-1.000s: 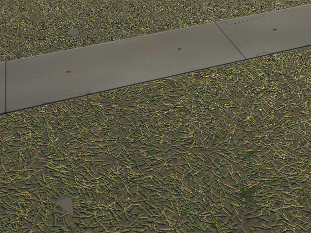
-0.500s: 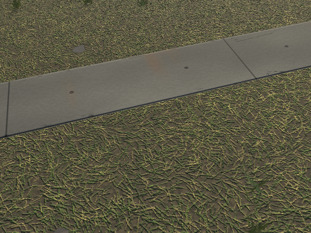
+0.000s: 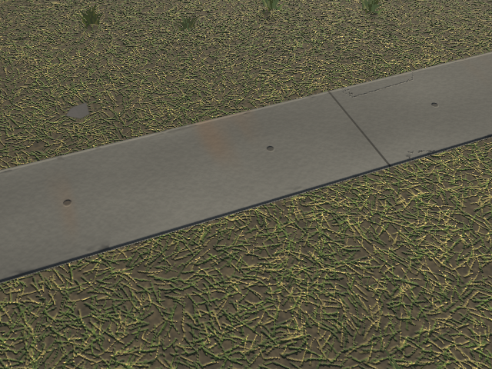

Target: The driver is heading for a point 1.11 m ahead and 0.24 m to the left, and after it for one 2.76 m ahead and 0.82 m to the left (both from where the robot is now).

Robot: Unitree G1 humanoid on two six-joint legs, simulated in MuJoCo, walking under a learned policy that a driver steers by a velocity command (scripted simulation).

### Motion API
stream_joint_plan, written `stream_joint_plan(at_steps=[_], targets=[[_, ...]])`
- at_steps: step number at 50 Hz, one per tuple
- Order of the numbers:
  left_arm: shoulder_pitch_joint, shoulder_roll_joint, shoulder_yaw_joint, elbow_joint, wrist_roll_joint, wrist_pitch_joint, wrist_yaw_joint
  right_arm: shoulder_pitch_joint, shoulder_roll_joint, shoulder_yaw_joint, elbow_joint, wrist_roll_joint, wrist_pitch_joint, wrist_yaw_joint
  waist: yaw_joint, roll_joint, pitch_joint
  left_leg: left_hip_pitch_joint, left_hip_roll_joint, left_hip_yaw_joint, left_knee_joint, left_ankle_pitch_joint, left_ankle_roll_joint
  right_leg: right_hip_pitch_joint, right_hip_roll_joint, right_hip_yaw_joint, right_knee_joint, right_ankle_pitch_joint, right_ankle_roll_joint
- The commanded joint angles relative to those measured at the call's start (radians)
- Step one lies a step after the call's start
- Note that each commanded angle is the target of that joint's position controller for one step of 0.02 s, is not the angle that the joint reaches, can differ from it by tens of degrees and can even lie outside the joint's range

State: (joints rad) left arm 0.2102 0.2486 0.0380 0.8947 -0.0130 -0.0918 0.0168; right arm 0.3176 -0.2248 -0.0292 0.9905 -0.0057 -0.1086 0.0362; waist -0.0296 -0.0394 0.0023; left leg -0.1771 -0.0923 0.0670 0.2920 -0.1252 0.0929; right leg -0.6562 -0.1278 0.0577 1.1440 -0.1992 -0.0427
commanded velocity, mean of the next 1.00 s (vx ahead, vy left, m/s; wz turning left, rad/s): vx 0.50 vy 0.00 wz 0.17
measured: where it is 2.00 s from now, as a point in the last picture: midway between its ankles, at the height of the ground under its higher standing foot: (224, 265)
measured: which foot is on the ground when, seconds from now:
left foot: down 0.00-0.30, up 0.32-0.86, down 0.88-1.00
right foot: up 0.00-0.28, down 0.30-0.90, up 0.92-1.00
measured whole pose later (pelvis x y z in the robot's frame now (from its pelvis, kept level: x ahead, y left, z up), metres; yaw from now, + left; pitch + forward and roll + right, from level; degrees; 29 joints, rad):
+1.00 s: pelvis +0.55 -0.01 -0.02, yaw +13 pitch +2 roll +0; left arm 0.25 0.25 0.04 0.90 -0.02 -0.13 0.00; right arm 0.16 -0.26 -0.07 0.81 0.01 -0.07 0.04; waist 0.00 -0.01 0.04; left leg -0.42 -0.09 0.02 0.54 -0.16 0.11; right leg -0.35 -0.03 0.02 1.24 -0.39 -0.02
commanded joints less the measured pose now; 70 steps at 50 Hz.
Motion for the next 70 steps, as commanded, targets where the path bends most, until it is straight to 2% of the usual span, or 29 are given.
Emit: stream_joint_plan(at_steps=[1,6,11,13,15,16,17,18,19,20,22,25,33,39,42,44,45,46,47,48,49,50,54,60,64,66,68,69,70], targets=[[0.037,0.047,0.014,-0.042,0.013,0.004,0.008,-0.038,-0.13,-0.02,-0.053,0.0,-0.018,-0.02,0.047,0.079,0.056,-0.102,0.28,-0.213,-0.21,0.06,0.17,-0.03,-0.043,0.002,-0.132,0.154,0.028],[-0.157,0.029,0.006,-0.093,0.001,-0.009,-0.01,0.062,-0.164,-0.026,-0.031,0.019,-0.002,-0.037,-0.024,0.08,0.057,0.015,0.27,-0.161,-0.189,0.073,0.123,0.0,0.01,-0.043,-0.465,0.311,0.04],[-0.257,0.047,0.004,-0.141,-0.01,-0.021,-0.042,0.119,-0.172,-0.033,-0.001,0.026,0.021,-0.04,-0.045,0.094,0.083,0.173,0.337,-0.184,-0.106,0.067,0.108,0.002,0.035,-0.045,-0.6,0.192,0.009],[-0.202,0.074,0.014,-0.137,-0.009,-0.03,-0.049,0.098,-0.187,-0.04,-0.004,0.027,0.031,-0.042,-0.003,0.113,0.054,0.2,0.351,-0.189,-0.034,0.175,0.089,0.102,0.062,-0.065,-0.64,0.117,-0.02],[0.074,0.158,0.059,-0.057,-0.006,-0.035,-0.042,0.065,-0.156,-0.026,-0.02,0.014,0.04,-0.041,0.129,0.091,-0.113,0.115,0.258,-0.108,0.296,0.426,0.04,0.482,0.092,-0.08,-0.656,0.118,-0.077],[0.252,0.26,0.084,-0.025,0.012,-0.033,-0.036,0.116,-0.083,0.0,-0.047,0.001,0.029,-0.038,0.154,-0.07,-0.283,-0.197,0.151,-0.032,0.681,0.175,-0.02,0.864,-0.147,0.236,-0.652,0.09,-0.189],[0.302,0.269,0.083,-0.008,0.012,-0.028,-0.044,0.186,-0.004,0.024,-0.039,0.01,0.003,-0.031,0.128,-0.276,-0.378,-0.489,0.018,-0.106,0.922,-0.426,-0.049,1.063,-0.281,0.638,-0.807,-0.065,-0.282],[0.259,0.176,0.057,-0.015,0.007,-0.031,-0.044,0.11,-0.129,-0.007,-0.046,0.038,-0.016,-0.027,0.136,-0.173,-0.293,-0.592,0.082,-0.199,1.033,-0.408,-0.027,0.998,-0.251,0.606,-0.839,-0.117,-0.238],[0.153,0.14,0.043,-0.039,0.003,-0.03,-0.042,0.024,-0.166,-0.017,-0.075,0.05,-0.025,-0.027,0.111,-0.113,-0.17,-0.619,0.138,-0.167,1.025,-0.305,-0.012,0.852,-0.225,0.452,-0.854,-0.03,-0.2],[0.069,0.113,0.033,-0.057,0.008,-0.028,-0.046,-0.02,-0.16,-0.019,-0.081,0.038,-0.024,-0.033,0.08,-0.027,-0.112,-0.57,0.183,-0.146,0.98,-0.213,-0.015,0.713,-0.183,0.341,-0.884,0.073,-0.183],[0.019,0.067,0.02,-0.054,0.019,-0.03,-0.054,-0.008,-0.12,-0.025,-0.079,0.023,0.0,-0.037,0.024,-0.036,-0.059,-0.466,0.232,-0.144,0.887,-0.122,-0.024,0.558,-0.114,0.205,-0.95,0.161,-0.165],[0.065,0.09,0.027,-0.019,0.017,-0.035,-0.049,-0.005,-0.088,-0.027,-0.081,0.02,0.028,-0.041,0.003,-0.029,-0.02,-0.471,0.237,-0.124,0.817,-0.061,-0.046,0.508,-0.088,0.112,-0.995,0.286,-0.182],[0.152,0.124,0.034,0.032,0.022,-0.024,-0.01,-0.251,-0.065,-0.025,-0.16,0.026,0.03,-0.023,0.07,-0.017,0.053,-0.546,0.195,-0.113,0.439,0.251,-0.051,0.581,-0.08,-0.07,-1.051,0.282,-0.13],[0.194,0.133,0.041,0.067,0.011,0.001,0.001,-0.372,-0.054,-0.017,-0.237,0.029,0.026,0.014,0.099,-0.006,0.099,-0.602,0.17,-0.071,0.324,0.15,-0.012,0.78,-0.148,-0.147,-0.972,0.391,-0.108],[0.146,0.175,0.053,0.045,0.008,0.02,0.012,-0.318,-0.09,-0.036,-0.256,0.027,0.027,0.03,0.044,-0.051,0.03,-0.432,0.094,0.026,0.323,-0.001,0.032,0.801,-0.149,-0.197,-0.796,0.827,-0.076],[0.115,0.186,0.053,0.022,0.009,0.034,0.021,-0.052,-0.177,-0.087,-0.197,0.03,0.031,0.022,-0.094,-0.04,-0.12,-0.052,0.018,0.039,0.257,0.025,0.09,0.684,-0.091,-0.241,-0.427,0.937,-0.028],[0.127,0.161,0.039,-0.011,0.025,0.021,0.02,0.107,-0.28,-0.12,-0.172,0.026,0.041,0.0,-0.138,0.11,-0.232,0.267,0.207,-0.261,0.239,0.049,0.165,0.406,-0.03,-0.251,-0.084,0.557,0.013],[0.219,0.017,-0.006,-0.041,0.03,-0.018,-0.006,0.083,-0.328,-0.122,-0.196,0.032,0.036,-0.001,-0.032,0.32,-0.363,0.592,0.446,-0.849,0.082,-0.085,0.376,-0.014,0.204,-0.11,0.275,-0.332,0.07],[0.114,0.113,0.016,-0.06,-0.005,-0.065,-0.024,0.107,-0.248,-0.1,-0.188,0.022,0.036,-0.004,-0.093,0.208,-0.371,0.59,0.422,-0.865,0.003,-0.153,0.327,-0.128,0.15,0.069,0.326,-0.322,0.031],[0.02,0.143,0.023,-0.095,-0.034,-0.081,-0.027,0.059,-0.193,-0.088,-0.198,0.017,0.031,-0.008,-0.086,0.161,-0.231,0.473,0.381,-0.697,0.005,-0.103,0.273,-0.172,0.102,0.052,0.287,-0.247,0.005],[-0.007,0.133,0.023,-0.101,-0.021,-0.083,-0.02,-0.026,-0.164,-0.077,-0.218,0.019,0.026,-0.005,-0.031,0.031,-0.134,0.289,0.338,-0.573,-0.012,0.003,0.238,-0.125,0.054,0.042,0.186,-0.171,0.003],[-0.01,0.144,0.035,-0.1,0.004,-0.073,-0.009,-0.084,-0.134,-0.067,-0.238,0.016,0.023,-0.005,0.005,0.016,-0.099,0.161,0.307,-0.498,-0.027,0.093,0.22,-0.05,0.024,0.036,0.097,-0.137,0.012],[0.0,0.105,0.04,-0.129,0.03,-0.026,0.0,-0.087,-0.163,-0.072,-0.256,0.017,0.022,-0.023,0.056,0.059,-0.037,-0.049,0.242,-0.383,-0.088,0.23,0.221,0.046,0.012,0.007,-0.09,-0.065,0.067],[-0.227,0.067,0.026,-0.209,0.022,-0.027,-0.006,0.015,-0.188,-0.08,-0.245,0.03,0.038,-0.049,-0.026,0.112,-0.006,-0.085,0.164,-0.321,-0.058,0.139,0.137,0.095,0.095,-0.014,-0.521,0.277,0.091],[-0.288,0.096,0.034,-0.255,0.021,-0.037,-0.02,0.065,-0.185,-0.081,-0.232,0.032,0.066,-0.06,-0.041,0.14,-0.02,0.001,0.169,-0.389,0.087,0.281,0.089,0.149,0.16,-0.006,-0.649,0.268,0.072],[-0.255,0.12,0.043,-0.255,0.022,-0.045,-0.027,0.043,-0.183,-0.082,-0.252,0.029,0.08,-0.072,-0.015,0.159,-0.047,0.061,0.177,-0.454,0.178,0.316,0.069,0.191,0.175,0.011,-0.691,0.209,0.05],[-0.121,0.153,0.055,-0.23,0.038,-0.055,-0.022,-0.028,-0.16,-0.074,-0.294,0.029,0.085,-0.076,0.066,0.159,-0.122,0.033,0.112,-0.44,0.364,0.345,0.011,0.403,0.123,0.013,-0.784,0.366,-0.005],[0.144,0.155,0.031,-0.155,0.012,-0.046,0.01,0.16,-0.043,-0.015,-0.224,-0.11,0.02,0.022,0.108,-0.113,-0.386,-0.058,0.001,-0.393,0.502,0.27,-0.073,0.862,-0.066,0.139,-0.665,0.77,-0.199],[0.21,0.24,0.039,-0.181,0.053,-0.037,-0.004,0.35,0.034,-0.014,-0.228,-0.077,-0.021,0.039,0.05,-0.326,-0.527,-0.412,-0.16,-0.303,0.863,-0.59,-0.169,1.218,-0.362,0.513,-0.642,1.176,-0.529]])
Velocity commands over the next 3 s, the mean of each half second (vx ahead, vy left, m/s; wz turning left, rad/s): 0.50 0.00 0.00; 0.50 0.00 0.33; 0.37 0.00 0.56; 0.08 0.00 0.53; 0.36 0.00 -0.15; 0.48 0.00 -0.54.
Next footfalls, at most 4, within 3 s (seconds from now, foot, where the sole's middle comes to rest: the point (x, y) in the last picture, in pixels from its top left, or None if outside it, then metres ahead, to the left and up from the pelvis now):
0.30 right None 0.34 -0.17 -0.78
0.88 left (220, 325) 0.65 0.08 -0.78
1.38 right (247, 233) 0.97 -0.01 -0.78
1.80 left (188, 282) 0.79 0.18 -0.78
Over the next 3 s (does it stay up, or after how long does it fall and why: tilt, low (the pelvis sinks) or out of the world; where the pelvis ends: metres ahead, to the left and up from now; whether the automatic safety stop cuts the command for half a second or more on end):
stays up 1.25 0.31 -0.01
